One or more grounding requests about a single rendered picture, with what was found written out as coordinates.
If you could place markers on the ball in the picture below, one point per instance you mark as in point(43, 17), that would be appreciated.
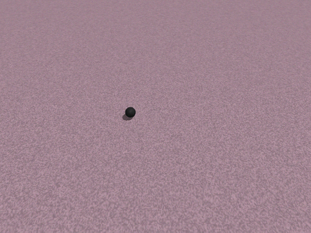
point(130, 112)

